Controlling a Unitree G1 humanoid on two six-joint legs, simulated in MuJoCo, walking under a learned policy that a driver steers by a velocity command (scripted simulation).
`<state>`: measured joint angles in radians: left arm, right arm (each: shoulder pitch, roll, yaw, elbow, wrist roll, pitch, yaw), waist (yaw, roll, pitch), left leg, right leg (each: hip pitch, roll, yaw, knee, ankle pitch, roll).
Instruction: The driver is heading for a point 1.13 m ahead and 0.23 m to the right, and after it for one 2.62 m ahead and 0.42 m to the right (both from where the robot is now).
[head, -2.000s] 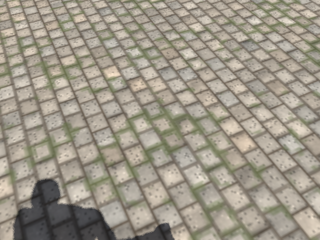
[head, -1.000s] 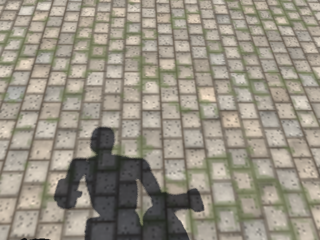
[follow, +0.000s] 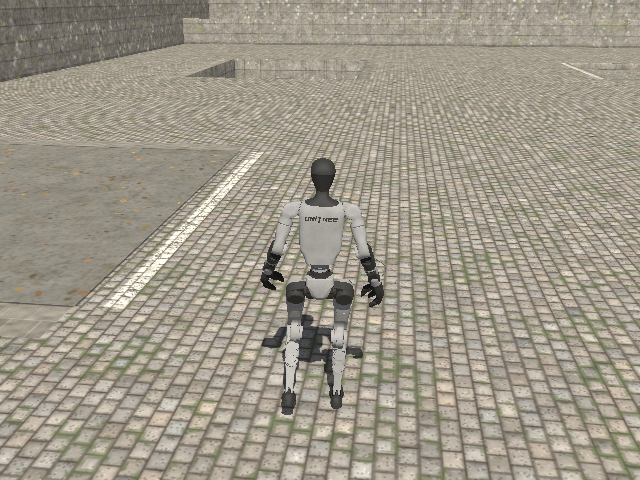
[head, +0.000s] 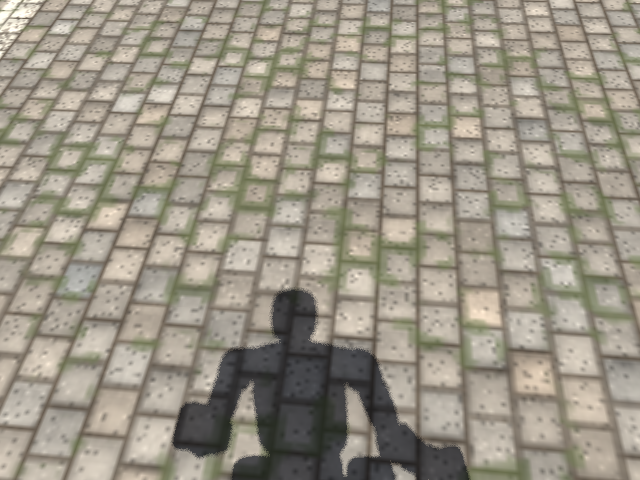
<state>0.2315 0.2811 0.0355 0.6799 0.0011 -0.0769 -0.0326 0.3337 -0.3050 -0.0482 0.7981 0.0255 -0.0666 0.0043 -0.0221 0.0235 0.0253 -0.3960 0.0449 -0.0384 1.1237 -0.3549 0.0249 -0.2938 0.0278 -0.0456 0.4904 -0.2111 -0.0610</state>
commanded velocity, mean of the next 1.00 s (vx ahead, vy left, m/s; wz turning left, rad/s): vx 0.49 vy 0.00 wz -0.08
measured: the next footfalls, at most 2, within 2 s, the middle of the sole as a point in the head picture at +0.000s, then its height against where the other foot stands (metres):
left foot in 0.38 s outside the picture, level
right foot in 0.94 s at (382, 388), level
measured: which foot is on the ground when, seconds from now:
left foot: up 0.00-0.36, down 0.38-0.94, up 0.96-1.00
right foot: down 0.00-0.40, up 0.42-0.92, down 0.94-1.00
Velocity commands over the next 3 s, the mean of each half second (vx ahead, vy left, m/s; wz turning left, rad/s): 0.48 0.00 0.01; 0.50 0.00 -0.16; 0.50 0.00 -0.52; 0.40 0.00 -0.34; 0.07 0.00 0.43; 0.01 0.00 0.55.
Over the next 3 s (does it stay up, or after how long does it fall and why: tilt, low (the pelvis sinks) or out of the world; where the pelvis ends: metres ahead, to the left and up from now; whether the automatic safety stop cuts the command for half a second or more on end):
stays up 1.12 -0.20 0.00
